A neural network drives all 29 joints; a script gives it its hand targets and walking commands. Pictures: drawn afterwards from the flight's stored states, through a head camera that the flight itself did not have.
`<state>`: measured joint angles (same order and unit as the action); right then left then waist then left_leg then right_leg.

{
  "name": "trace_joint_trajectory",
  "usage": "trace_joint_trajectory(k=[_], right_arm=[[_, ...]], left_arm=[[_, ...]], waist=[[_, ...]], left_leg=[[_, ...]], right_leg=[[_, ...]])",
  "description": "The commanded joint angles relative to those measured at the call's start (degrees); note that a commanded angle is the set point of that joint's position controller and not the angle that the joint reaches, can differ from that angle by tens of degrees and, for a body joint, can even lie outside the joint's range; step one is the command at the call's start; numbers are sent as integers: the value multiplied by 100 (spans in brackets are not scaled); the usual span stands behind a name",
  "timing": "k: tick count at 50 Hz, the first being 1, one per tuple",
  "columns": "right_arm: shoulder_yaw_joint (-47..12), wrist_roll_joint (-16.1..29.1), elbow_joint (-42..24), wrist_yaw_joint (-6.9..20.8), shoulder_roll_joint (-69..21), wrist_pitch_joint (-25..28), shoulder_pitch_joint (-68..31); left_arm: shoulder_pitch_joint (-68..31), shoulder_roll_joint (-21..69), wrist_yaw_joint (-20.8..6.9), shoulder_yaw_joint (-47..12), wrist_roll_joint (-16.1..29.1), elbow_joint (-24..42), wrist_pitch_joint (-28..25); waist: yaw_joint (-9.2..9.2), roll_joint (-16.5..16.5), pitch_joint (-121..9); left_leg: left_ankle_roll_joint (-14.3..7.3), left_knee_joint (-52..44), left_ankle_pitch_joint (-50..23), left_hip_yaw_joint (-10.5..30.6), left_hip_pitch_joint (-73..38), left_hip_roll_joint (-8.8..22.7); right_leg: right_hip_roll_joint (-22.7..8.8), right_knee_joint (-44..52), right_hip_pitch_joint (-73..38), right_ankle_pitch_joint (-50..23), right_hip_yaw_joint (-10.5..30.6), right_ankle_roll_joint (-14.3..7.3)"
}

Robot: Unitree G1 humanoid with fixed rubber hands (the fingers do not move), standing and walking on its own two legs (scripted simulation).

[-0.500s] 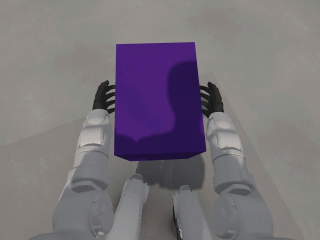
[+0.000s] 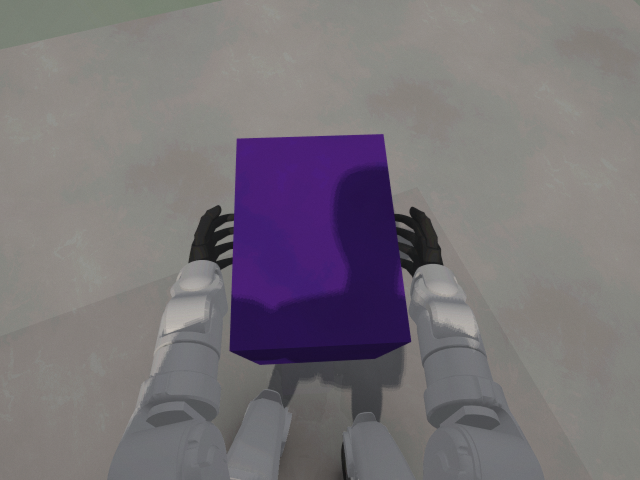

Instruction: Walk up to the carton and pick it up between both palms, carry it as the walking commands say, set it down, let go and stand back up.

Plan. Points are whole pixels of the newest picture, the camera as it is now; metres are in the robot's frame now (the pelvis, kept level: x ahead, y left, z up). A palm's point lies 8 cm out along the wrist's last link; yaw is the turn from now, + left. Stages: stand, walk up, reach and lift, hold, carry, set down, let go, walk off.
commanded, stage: reach and lift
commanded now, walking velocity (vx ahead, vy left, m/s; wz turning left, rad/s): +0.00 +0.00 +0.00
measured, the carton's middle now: (314, 262) +0.41 +0.04 -0.12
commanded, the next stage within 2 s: none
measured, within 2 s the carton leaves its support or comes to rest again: neither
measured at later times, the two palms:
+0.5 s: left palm (192, 260) +0.35 +0.18 +0.02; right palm (447, 265) +0.37 -0.11 +0.03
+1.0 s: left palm (170, 251) +0.33 +0.17 +0.09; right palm (475, 260) +0.35 -0.11 +0.10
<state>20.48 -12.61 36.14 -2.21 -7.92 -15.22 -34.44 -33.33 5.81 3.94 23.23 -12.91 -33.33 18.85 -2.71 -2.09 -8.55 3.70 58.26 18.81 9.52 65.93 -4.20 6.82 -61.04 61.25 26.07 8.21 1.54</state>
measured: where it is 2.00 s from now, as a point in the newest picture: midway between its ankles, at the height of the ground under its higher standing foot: (306, 479)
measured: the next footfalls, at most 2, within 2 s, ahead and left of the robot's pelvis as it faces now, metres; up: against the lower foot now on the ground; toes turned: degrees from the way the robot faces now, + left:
none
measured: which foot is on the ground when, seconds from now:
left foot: down 0.00-1.00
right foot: down 0.00-1.00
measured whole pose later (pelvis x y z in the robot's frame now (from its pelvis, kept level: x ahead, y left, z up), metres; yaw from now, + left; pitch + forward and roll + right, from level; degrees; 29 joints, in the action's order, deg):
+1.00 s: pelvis +0.03 +0.01 +0.08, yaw +0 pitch +3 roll +0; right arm 15.2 -14.8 24.5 0.3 -9.9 -28.0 -19.5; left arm -18.5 9.6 3.8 17.6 -14.9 -21.0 31.8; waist -2.4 -1.2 -1.6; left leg 1.7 25.7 9.0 8.5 19.8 -2.7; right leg 2.8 -28.1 15.6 15.5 10.2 1.0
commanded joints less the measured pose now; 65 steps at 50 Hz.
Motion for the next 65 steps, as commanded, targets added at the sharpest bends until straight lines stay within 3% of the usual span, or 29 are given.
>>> trace_joint_trajectory(k=[1,29,55,65], right_arm=[[-3183,579,251,1241,-5943,51,-3091],[-3402,502,-248,1475,-5861,-364,-2027],[-4076,1063,-1365,1554,-5859,-1585,-1257],[-4061,1184,-1697,1515,-5779,-2169,-1303]], left_arm=[[-3245,6177,-1482,-3557,794,-27,-228],[-2159,6232,-1570,-3856,719,545,219],[-1446,6204,-1560,-4421,1326,1547,1544],[-1553,6007,-1599,-4388,1431,1886,2136]], waist=[[-103,192,-3849],[-37,209,-2582],[9,267,-1287],[6,134,-452]], left_leg=[[-120,-572,-1866,-864,-3567,-362],[-140,-2402,-2203,-707,-5409,-236],[-152,-3528,-2335,-587,-7091,-139],[-228,-3807,-1777,-630,-7219,-108]], right_leg=[[252,1105,-1258,-1679,-561,-37],[8,2882,-3211,-2167,-360,-82],[-76,4006,-4817,-2254,-351,-112],[-202,4294,-5014,-1805,-259,-67]])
